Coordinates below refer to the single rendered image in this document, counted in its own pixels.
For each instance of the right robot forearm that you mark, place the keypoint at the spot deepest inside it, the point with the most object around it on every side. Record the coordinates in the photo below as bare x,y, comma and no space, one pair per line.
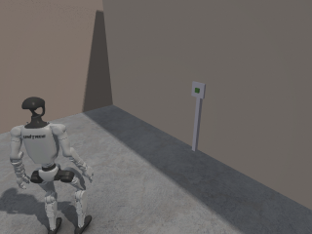
77,160

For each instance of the panel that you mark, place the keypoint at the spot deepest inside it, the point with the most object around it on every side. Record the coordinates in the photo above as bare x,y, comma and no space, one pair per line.
198,110

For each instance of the robot right foot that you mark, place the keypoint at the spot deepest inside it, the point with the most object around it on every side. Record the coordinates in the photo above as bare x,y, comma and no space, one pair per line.
87,220

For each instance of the left robot upper arm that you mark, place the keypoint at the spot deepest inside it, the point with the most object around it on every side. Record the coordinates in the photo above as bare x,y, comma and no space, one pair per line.
16,142

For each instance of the robot right shin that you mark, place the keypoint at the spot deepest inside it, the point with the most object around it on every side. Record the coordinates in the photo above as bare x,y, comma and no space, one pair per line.
81,207

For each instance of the right robot hand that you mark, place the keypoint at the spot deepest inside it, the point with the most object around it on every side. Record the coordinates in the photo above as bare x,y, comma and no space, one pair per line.
89,173

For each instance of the right robot upper arm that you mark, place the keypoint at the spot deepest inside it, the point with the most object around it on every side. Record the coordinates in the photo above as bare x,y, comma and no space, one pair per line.
60,131

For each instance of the left robot forearm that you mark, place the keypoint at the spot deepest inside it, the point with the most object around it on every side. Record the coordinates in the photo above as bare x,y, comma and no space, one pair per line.
18,167

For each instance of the left robot hand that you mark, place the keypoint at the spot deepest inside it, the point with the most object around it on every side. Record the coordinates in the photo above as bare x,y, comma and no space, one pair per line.
25,178

